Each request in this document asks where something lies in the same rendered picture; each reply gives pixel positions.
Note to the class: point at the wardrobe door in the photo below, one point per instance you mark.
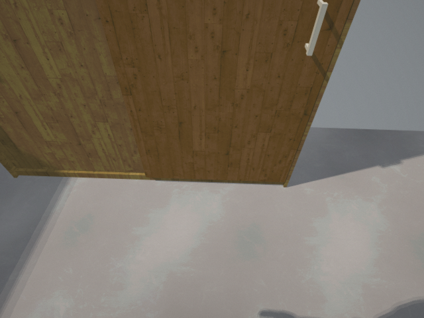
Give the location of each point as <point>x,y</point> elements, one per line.
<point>219,89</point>
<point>61,105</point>

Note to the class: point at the handle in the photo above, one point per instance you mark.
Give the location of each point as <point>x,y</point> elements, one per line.
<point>317,26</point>

